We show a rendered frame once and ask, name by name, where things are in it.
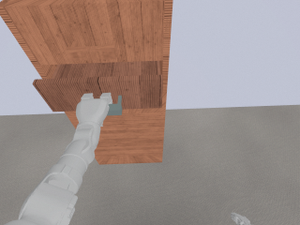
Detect cabinet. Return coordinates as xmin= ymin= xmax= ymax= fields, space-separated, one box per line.
xmin=0 ymin=0 xmax=173 ymax=165

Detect left robot upper arm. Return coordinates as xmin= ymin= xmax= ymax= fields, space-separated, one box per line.
xmin=4 ymin=183 xmax=78 ymax=225

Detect handle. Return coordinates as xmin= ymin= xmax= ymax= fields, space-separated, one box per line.
xmin=107 ymin=95 xmax=123 ymax=116
xmin=65 ymin=45 xmax=116 ymax=61

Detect robot left forearm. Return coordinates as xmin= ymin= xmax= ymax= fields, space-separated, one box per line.
xmin=18 ymin=121 xmax=101 ymax=220

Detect right robot hand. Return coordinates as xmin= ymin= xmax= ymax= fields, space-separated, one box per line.
xmin=231 ymin=212 xmax=252 ymax=225

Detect drawer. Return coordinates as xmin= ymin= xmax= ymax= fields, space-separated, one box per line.
xmin=32 ymin=60 xmax=163 ymax=112

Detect left robot hand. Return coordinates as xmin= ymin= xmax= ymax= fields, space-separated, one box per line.
xmin=76 ymin=92 xmax=113 ymax=127

